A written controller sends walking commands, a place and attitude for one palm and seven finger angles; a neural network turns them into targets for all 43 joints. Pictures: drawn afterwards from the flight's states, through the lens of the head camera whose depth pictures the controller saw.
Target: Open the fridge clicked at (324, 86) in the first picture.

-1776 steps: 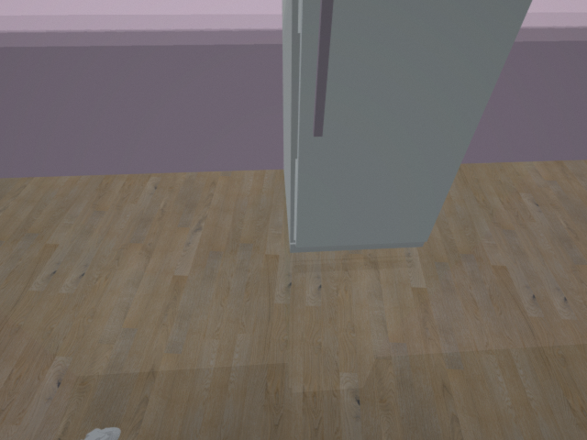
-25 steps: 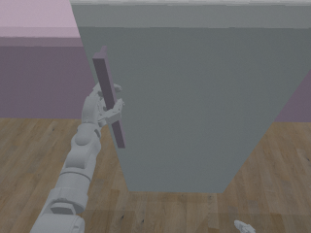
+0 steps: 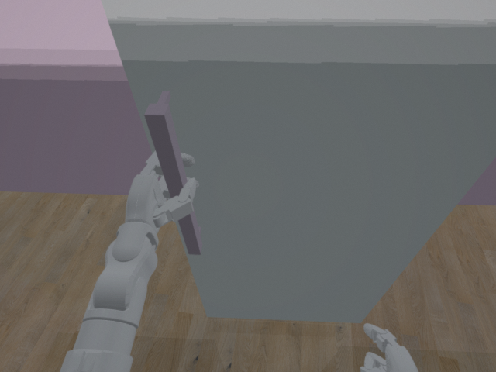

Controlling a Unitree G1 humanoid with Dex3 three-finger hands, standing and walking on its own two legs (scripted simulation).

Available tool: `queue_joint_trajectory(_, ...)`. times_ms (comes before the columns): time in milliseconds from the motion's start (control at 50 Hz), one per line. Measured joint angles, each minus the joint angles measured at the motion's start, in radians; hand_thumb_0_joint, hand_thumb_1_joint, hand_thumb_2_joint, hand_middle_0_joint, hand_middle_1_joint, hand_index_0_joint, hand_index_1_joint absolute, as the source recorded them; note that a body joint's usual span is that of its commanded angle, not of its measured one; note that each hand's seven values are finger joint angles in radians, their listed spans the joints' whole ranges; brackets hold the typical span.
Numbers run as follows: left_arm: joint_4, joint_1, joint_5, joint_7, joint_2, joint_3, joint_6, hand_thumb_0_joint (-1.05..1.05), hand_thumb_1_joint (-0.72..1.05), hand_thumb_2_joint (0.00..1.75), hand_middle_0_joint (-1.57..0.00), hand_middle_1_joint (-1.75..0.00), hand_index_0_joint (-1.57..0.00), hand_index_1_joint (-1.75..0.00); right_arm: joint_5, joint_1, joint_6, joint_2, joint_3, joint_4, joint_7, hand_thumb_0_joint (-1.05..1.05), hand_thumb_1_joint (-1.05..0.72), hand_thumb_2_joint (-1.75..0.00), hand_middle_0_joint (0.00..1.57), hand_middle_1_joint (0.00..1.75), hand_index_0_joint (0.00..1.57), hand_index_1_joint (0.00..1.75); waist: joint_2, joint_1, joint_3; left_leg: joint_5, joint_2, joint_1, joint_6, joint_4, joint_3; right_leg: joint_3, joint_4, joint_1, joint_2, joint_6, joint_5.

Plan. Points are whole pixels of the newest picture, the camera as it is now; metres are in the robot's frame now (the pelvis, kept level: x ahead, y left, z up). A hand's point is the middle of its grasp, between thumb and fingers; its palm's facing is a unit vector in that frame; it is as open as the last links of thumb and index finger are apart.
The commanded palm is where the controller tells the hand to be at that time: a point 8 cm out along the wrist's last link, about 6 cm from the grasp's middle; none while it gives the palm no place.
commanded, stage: pull the door a little, standing still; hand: left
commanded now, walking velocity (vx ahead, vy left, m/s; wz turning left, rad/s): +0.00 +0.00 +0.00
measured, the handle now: (183, 187) +0.41 +0.12 +0.08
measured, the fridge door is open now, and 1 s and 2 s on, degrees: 0 6 47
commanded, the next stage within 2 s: walk backward, drawing the door open in 0.18 s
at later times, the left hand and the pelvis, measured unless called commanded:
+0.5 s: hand (183, 212) +0.33 +0.11 +0.12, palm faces -0.04 -0.97 -0.22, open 6.3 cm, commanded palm +0.29 +0.16 +0.12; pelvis +0.11 +0.00 +0.02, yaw -7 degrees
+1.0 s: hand (191, 226) +0.31 +0.09 +0.11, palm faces +0.37 -0.89 -0.28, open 6.6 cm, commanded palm +0.26 +0.13 +0.12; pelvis +0.08 -0.13 -0.02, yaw +7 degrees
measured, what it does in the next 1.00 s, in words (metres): steps to the right: right foot, then left foot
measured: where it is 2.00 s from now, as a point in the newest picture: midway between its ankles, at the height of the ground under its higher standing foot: outside the picture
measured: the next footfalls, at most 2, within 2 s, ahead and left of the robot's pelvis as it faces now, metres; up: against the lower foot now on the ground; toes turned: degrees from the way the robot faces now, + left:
right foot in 0.56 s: +0.19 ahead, -0.04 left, +0.00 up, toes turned -5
left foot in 0.82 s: +0.22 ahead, +0.07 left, +0.00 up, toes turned +2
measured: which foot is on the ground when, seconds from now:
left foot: down 0.00-0.56, up 0.58-0.80, down 0.82-1.00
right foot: down 0.00-0.38, up 0.40-0.54, down 0.56-0.78, up 0.80-1.00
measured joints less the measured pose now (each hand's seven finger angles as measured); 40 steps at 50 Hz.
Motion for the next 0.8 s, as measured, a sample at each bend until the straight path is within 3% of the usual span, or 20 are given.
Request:
queue_joint_trajectory(160,-0.250,0.235,-0.014,0.000,0.006,0.010,0.037,0.01,0.73,0.75,-0.21,-1.34,-0.23,-1.36,0.000,0.002,0.019,0.014,0.015,-0.056,0.013,0.01,-0.90,-0.90,0.20,0.30,0.20,0.30,0.004,0.000,-0.025,-0.026,0.008,0.048,-0.003,-0.017,0.007,0.000,-0.011,0.026,0.002,0.004,0.001)
queue_joint_trajectory(280,-0.531,0.537,-0.018,0.001,-0.012,-0.004,0.052,0.02,0.73,0.75,-0.19,-1.31,-0.23,-1.36,-0.004,0.016,0.030,0.015,0.013,-0.090,0.028,0.01,-0.90,-0.90,0.20,0.30,0.20,0.30,0.006,0.018,-0.042,0.000,0.013,0.065,0.001,0.007,-0.003,-0.022,0.009,0.025,-0.001,0.017,0.054)
queue_joint_trajectory(320,-0.607,0.643,-0.002,-0.005,0.001,-0.029,0.032,0.02,0.70,0.74,-0.20,-1.31,-0.25,-1.36,-0.009,0.022,0.023,0.012,0.012,-0.092,0.020,0.01,-0.90,-0.90,0.20,0.30,0.20,0.30,0.006,0.031,-0.037,0.018,0.012,0.076,0.007,0.024,-0.015,-0.031,0.018,0.034,-0.003,0.026,0.082)
queue_joint_trajectory(360,-0.605,0.675,0.033,-0.004,0.053,-0.064,-0.022,0.02,0.66,0.74,-0.24,-1.32,-0.27,-1.37,-0.024,0.011,0.015,0.004,0.011,-0.067,-0.004,0.01,-0.90,-0.90,0.20,0.30,0.20,0.30,0.008,0.038,-0.013,0.052,0.002,0.090,0.015,0.037,-0.036,-0.040,0.042,0.047,-0.012,0.051,0.114)
queue_joint_trajectory(400,-0.598,0.706,0.054,0.006,0.080,-0.084,-0.057,0.00,0.62,0.76,-0.29,-1.33,-0.31,-1.38,-0.038,-0.008,0.014,-0.004,0.011,-0.053,-0.013,0.01,-0.90,-0.90,0.20,0.30,0.20,0.30,0.013,0.044,0.010,0.091,-0.013,0.130,0.025,0.003,-0.055,-0.032,0.138,0.014,-0.021,0.076,0.163)
queue_joint_trajectory(420,-0.600,0.730,0.056,0.019,0.082,-0.088,-0.073,0.00,0.61,0.76,-0.31,-1.34,-0.32,-1.38,-0.049,-0.017,0.011,-0.007,0.006,-0.056,-0.012,0.01,-0.90,-0.90,0.20,0.30,0.20,0.30,0.023,0.044,0.023,0.103,-0.021,0.156,0.026,-0.025,-0.073,-0.023,0.199,-0.016,-0.017,0.078,0.123)
queue_joint_trajectory(480,-0.602,0.779,0.059,0.054,0.060,-0.082,-0.097,-0.01,0.58,0.77,-0.37,-1.36,-0.38,-1.40,-0.075,-0.036,-0.011,-0.014,-0.018,-0.072,-0.008,0.01,-0.90,-0.90,0.20,0.30,0.20,0.30,0.070,0.037,0.071,0.124,-0.037,0.229,0.006,-0.094,-0.136,-0.028,0.260,-0.105,0.006,0.058,-0.010)
queue_joint_trajectory(520,-0.610,0.789,0.060,0.071,0.058,-0.068,-0.088,-0.02,0.57,0.78,-0.39,-1.37,-0.38,-1.40,-0.072,-0.041,-0.019,-0.009,-0.029,-0.081,-0.012,0.01,-0.90,-0.90,0.20,0.30,0.20,0.30,0.080,0.028,0.112,0.137,-0.059,0.254,-0.007,-0.082,-0.152,-0.039,0.137,-0.130,0.009,0.052,0.054)
queue_joint_trajectory(560,-0.629,0.792,0.051,0.070,0.073,-0.041,-0.077,-0.03,0.55,0.78,-0.40,-1.36,-0.39,-1.41,-0.058,-0.026,-0.022,0.003,-0.030,-0.097,-0.024,0.01,-0.90,-0.90,0.20,0.30,0.20,0.30,0.058,0.018,0.152,0.130,-0.095,0.248,-0.022,0.024,-0.149,-0.047,-0.041,-0.099,-0.008,0.031,0.331)
queue_joint_trajectory(620,-0.612,0.759,0.064,0.055,0.078,-0.032,-0.113,-0.03,0.53,0.78,-0.42,-1.36,-0.41,-1.41,-0.047,-0.011,-0.040,0.001,-0.029,-0.081,-0.068,0.01,-0.90,-0.90,0.20,0.30,0.20,0.30,0.071,0.020,0.155,-0.089,-0.085,0.115,-0.004,0.276,-0.145,-0.105,-0.025,-0.065,-0.014,-0.082,0.178)
queue_joint_trajectory(660,-0.585,0.723,0.079,0.053,0.051,-0.030,-0.157,-0.04,0.54,0.77,-0.43,-1.37,-0.40,-1.41,-0.041,-0.035,-0.060,0.000,-0.025,-0.058,-0.076,0.01,-0.90,-0.90,0.20,0.30,0.20,0.30,0.070,0.037,0.175,-0.161,-0.076,-0.002,0.006,0.423,-0.134,-0.130,-0.016,-0.067,-0.014,-0.095,0.125)
queue_joint_trajectory(680,-0.567,0.706,0.091,0.055,0.032,-0.028,-0.183,-0.04,0.55,0.78,-0.43,-1.38,-0.39,-1.41,-0.040,-0.053,-0.069,-0.001,-0.021,-0.044,-0.074,0.01,-0.90,-0.90,0.20,0.30,0.20,0.30,0.067,0.044,0.188,-0.175,-0.068,-0.053,0.004,0.480,-0.124,-0.141,-0.014,-0.066,-0.013,-0.071,0.126)
queue_joint_trajectory(720,-0.535,0.679,0.111,0.064,-0.001,-0.019,-0.215,-0.04,0.58,0.78,-0.42,-1.37,-0.38,-1.41,-0.040,-0.082,-0.071,0.008,-0.016,-0.008,-0.068,0.01,-0.90,-0.90,0.20,0.30,0.21,0.31,0.054,0.053,0.212,-0.187,-0.047,-0.104,-0.008,0.487,-0.086,-0.159,-0.024,-0.050,-0.008,0.011,0.155)
queue_joint_trajectory(760,-0.528,0.669,0.120,0.076,-0.014,0.000,-0.213,-0.03,0.61,0.79,-0.41,-1.38,-0.36,-1.41,-0.038,-0.105,-0.062,0.030,-0.007,0.023,-0.060,0.01,-0.90,-0.90,0.20,0.30,0.21,0.31,0.021,0.051,0.229,-0.165,-0.028,-0.081,-0.014,0.335,-0.011,-0.176,-0.038,-0.029,-0.002,0.080,0.196)
queue_joint_trajectory(780,-0.536,0.671,0.117,0.085,-0.012,0.012,-0.208,-0.03,0.62,0.80,-0.42,-1.38,-0.35,-1.41,-0.038,-0.113,-0.060,0.039,0.001,0.022,-0.057,0.01,-0.90,-0.90,0.20,0.30,0.21,0.31,0.007,0.049,0.232,-0.101,-0.018,-0.048,-0.006,0.205,0.028,-0.184,0.004,-0.050,0.001,0.111,0.220)
queue_joint_trajectory(800,-0.551,0.677,0.109,0.097,-0.007,0.022,-0.201,-0.02,0.63,0.80,-0.42,-1.38,-0.33,-1.41,-0.043,-0.115,-0.061,0.036,0.007,0.002,-0.055,0.01,-0.90,-0.90,0.20,0.30,0.21,0.31,0.016,0.046,0.231,0.045,0.001,-0.011,0.021,0.061,0.038,-0.189,0.142,-0.105,0.016,0.137,0.202)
